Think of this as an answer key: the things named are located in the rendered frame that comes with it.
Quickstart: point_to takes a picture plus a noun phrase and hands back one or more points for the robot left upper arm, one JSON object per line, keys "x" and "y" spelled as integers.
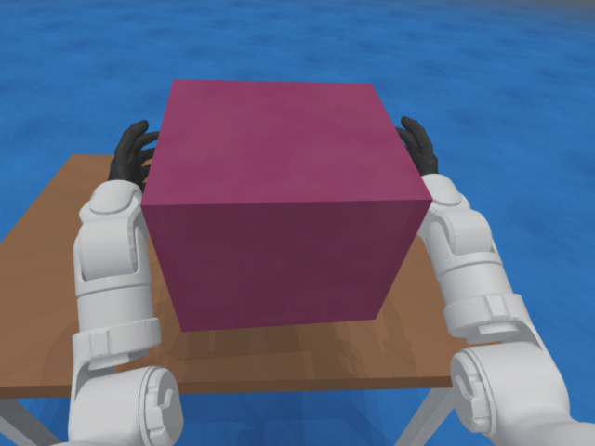
{"x": 139, "y": 407}

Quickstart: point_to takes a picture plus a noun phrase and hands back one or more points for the left robot forearm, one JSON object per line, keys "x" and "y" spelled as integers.
{"x": 112, "y": 282}

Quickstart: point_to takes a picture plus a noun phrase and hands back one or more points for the table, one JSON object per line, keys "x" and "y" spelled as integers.
{"x": 406, "y": 346}

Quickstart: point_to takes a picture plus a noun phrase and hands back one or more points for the right robot hand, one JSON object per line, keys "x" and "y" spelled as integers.
{"x": 418, "y": 146}

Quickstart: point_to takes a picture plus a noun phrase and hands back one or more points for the left robot hand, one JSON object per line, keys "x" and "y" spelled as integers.
{"x": 128, "y": 157}

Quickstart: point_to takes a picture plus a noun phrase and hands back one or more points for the carton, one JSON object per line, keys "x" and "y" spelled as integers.
{"x": 279, "y": 203}

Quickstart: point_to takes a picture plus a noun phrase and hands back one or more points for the right robot forearm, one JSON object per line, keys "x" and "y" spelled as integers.
{"x": 479, "y": 303}

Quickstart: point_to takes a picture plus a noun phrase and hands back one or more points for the robot right upper arm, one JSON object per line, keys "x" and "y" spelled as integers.
{"x": 512, "y": 394}

